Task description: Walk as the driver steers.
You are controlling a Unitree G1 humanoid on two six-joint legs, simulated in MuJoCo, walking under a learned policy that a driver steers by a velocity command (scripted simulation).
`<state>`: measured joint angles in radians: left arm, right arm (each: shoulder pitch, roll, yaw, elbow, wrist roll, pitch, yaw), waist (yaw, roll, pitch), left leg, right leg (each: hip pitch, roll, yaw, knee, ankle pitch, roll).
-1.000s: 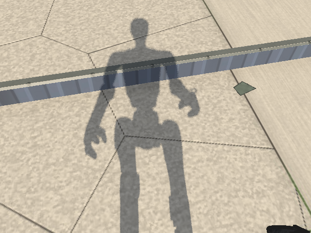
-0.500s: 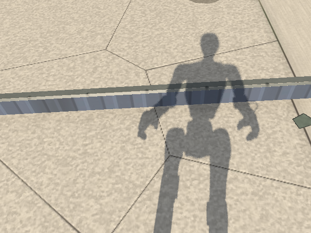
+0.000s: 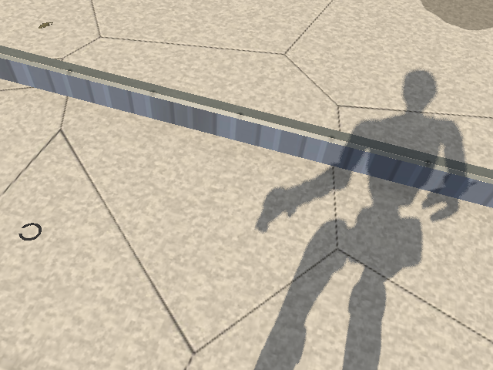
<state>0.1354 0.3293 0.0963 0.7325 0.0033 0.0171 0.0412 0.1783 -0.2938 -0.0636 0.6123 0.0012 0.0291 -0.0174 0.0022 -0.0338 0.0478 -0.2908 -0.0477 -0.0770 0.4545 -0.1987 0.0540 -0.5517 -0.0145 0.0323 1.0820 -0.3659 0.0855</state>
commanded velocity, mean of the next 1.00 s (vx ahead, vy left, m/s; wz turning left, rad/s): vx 0.38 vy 0.00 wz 0.00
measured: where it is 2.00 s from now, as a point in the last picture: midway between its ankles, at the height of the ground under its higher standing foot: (249, 281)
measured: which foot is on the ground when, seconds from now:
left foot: down 0.00-0.26, up 0.28-0.68, down 0.70-1.00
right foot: up 0.00-0.24, down 0.26-0.72, up 0.74-1.00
